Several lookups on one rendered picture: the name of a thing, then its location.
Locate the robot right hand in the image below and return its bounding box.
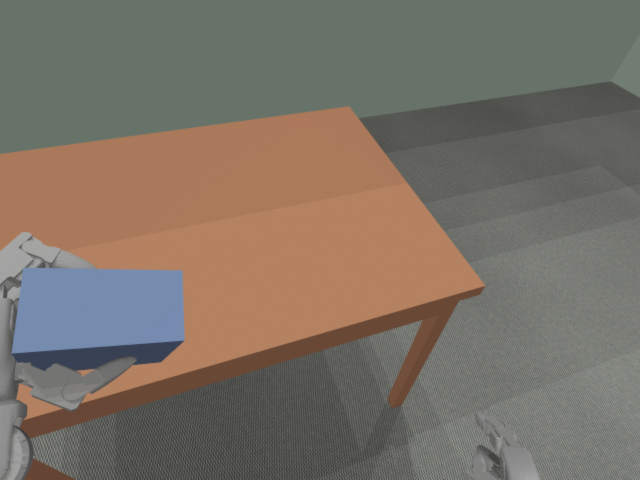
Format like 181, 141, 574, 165
466, 410, 541, 480

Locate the robot left hand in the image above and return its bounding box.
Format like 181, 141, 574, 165
0, 232, 137, 412

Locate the table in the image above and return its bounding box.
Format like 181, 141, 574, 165
0, 106, 485, 480

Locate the left robot forearm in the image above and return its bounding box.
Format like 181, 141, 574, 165
0, 399, 34, 480

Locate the sponge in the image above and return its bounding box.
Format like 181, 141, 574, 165
12, 268, 185, 371

